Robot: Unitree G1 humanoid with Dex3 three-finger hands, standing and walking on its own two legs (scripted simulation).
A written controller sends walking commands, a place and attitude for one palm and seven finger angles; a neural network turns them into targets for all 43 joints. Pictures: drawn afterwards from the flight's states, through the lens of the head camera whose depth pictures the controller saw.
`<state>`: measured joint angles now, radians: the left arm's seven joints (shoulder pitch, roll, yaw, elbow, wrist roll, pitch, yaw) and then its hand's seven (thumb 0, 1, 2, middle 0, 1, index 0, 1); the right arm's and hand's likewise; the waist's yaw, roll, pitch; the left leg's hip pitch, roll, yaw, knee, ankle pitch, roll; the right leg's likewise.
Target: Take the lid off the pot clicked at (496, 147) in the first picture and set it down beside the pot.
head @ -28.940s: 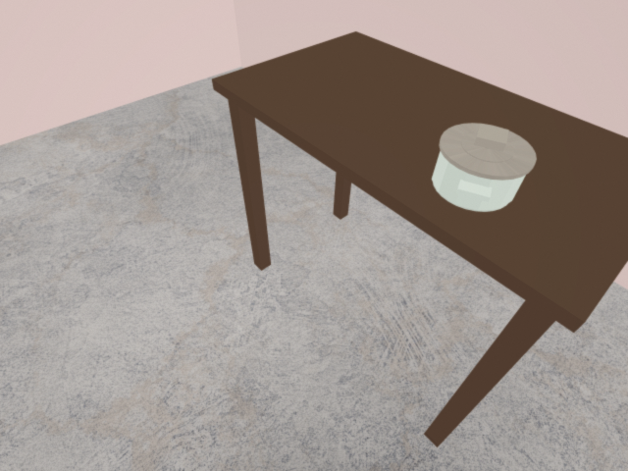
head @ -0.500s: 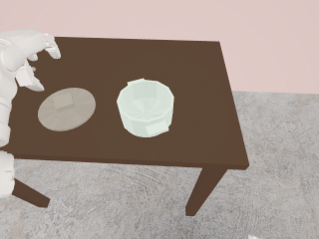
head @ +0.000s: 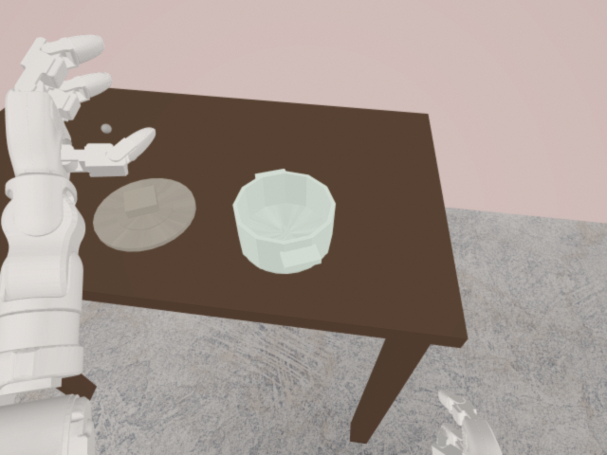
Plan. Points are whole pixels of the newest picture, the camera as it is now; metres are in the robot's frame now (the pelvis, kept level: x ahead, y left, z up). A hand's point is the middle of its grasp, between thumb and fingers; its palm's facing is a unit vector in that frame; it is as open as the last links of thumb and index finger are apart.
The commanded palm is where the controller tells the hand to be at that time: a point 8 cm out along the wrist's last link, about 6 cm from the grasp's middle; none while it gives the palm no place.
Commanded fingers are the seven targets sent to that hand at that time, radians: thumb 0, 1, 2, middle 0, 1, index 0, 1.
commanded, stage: draw the hand back to the body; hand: left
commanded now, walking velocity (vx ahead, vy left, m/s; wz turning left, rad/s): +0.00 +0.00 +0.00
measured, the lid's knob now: (141, 201) +0.47 +0.30 +0.05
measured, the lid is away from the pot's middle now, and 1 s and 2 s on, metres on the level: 0.24 0.24 0.24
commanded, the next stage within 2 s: step back with the hand held close in 1.46 s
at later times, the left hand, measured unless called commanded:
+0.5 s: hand (72, 183) +0.29 +0.23 +0.25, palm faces +0.47 -0.86 -0.19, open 8.5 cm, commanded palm +0.24 +0.27 +0.25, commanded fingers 0.00 0.80 0.89 -0.22 -0.35 -0.22 -0.35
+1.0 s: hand (23, 261) +0.21 +0.24 +0.24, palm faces +0.48 -0.85 -0.22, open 7.4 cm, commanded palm +0.15 +0.27 +0.24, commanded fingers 0.00 0.90 0.90 -0.20 -0.30 -0.20 -0.30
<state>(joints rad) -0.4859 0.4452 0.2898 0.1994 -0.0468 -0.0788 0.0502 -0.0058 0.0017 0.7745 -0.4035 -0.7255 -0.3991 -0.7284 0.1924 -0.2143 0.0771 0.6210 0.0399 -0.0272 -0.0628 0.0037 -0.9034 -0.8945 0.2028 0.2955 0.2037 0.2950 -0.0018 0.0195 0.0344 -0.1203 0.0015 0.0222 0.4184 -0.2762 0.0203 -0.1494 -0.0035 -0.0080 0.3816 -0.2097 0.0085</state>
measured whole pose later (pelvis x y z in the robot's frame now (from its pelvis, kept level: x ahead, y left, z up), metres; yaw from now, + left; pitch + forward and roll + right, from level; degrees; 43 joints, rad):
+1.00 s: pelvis -0.02 -0.01 +0.00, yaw +0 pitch -6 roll -1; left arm 0.12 0.35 0.39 -0.36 -0.12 -0.13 0.09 0.01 0.89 0.89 -0.21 -0.31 -0.21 -0.31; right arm 0.16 -0.22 0.03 0.68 0.02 -0.10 -0.07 0.01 -0.90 -0.89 0.20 0.30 0.20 0.29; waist 0.05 0.05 0.05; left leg -0.05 0.01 0.02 0.41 -0.25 0.01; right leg -0.08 0.01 -0.02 0.38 -0.19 -0.01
